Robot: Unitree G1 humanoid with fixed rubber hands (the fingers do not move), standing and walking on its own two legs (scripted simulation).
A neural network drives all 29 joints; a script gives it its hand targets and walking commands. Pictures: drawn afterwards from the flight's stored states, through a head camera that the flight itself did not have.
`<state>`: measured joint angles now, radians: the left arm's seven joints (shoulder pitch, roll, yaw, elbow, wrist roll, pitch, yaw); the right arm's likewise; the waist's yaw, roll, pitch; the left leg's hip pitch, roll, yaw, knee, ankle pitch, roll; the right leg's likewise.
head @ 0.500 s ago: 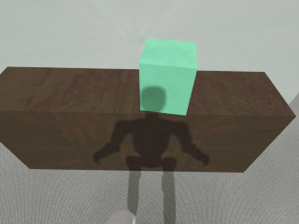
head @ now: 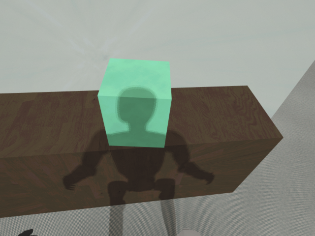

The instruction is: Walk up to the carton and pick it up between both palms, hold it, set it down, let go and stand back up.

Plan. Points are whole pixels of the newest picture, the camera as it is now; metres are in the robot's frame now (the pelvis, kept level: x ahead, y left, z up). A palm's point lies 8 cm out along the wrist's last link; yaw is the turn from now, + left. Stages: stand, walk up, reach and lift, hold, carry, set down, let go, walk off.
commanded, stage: walk up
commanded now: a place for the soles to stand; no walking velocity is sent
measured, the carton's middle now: (138, 104) +0.55 +0.06 -0.01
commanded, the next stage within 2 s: none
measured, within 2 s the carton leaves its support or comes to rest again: neither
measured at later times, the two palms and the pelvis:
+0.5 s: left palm out of the picture +0.14 +0.31 -0.11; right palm (256, 190) +0.28 -0.33 -0.11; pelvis +0.10 -0.03 -0.02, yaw +8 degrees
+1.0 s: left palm (38, 216) +0.19 +0.30 -0.08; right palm (258, 192) +0.26 -0.32 -0.09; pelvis +0.11 -0.02 +0.02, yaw +6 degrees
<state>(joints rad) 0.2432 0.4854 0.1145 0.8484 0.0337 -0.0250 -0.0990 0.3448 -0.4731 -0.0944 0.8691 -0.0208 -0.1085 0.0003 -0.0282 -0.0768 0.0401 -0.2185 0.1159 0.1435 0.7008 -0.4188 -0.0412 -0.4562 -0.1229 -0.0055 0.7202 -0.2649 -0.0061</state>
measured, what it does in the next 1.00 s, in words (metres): walks ahead: left foot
